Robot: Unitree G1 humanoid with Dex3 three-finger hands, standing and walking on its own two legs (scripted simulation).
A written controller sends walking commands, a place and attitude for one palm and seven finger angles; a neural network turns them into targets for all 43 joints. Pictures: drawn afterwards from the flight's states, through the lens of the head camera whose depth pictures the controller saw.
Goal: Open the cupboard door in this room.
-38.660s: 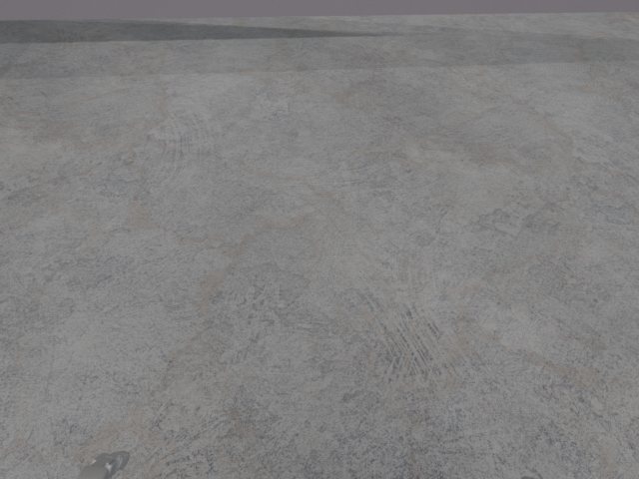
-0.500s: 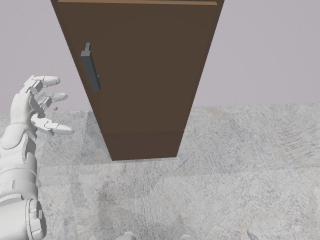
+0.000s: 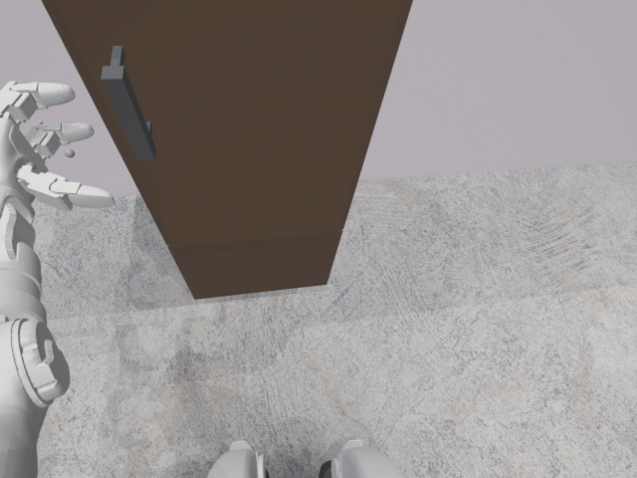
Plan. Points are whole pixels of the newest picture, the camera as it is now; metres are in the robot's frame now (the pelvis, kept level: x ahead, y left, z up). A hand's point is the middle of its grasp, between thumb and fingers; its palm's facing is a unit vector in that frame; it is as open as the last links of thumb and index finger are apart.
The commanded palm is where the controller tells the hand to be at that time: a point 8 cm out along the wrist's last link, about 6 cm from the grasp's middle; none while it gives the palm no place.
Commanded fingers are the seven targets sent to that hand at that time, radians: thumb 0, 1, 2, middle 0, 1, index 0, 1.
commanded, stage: move the hooked fingers beside the handle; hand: left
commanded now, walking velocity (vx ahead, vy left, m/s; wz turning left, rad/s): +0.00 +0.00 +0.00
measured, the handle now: (133, 107) +0.56 +0.21 +0.08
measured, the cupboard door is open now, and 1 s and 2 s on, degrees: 0 0 0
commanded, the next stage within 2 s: slide the fingers in behind the handle in 1.04 s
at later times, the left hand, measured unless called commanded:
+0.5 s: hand (78, 141) +0.51 +0.27 +0.08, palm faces +0.10 -1.00 +0.00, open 14.0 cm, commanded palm +0.48 +0.31 +0.09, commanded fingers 0.00 -0.50 0.30 -0.30 -1.20 -0.30 -1.20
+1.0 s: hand (70, 148) +0.48 +0.27 +0.09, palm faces +0.10 -0.99 -0.01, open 14.0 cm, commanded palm +0.47 +0.31 +0.08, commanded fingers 0.00 -0.50 0.30 -0.30 -1.20 -0.30 -1.20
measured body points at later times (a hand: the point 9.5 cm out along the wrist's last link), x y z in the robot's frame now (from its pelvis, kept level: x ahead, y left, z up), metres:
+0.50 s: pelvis +0.02 +0.00 +0.00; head +0.14 +0.03 +0.43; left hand +0.50 +0.32 +0.08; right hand +0.00 -0.27 -0.10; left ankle +0.01 +0.08 -0.69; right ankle +0.00 -0.11 -0.69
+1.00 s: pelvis +0.00 +0.00 +0.00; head +0.11 +0.04 +0.43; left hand +0.47 +0.32 +0.10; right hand +0.03 -0.27 -0.11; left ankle +0.01 +0.08 -0.69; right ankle +0.00 -0.11 -0.69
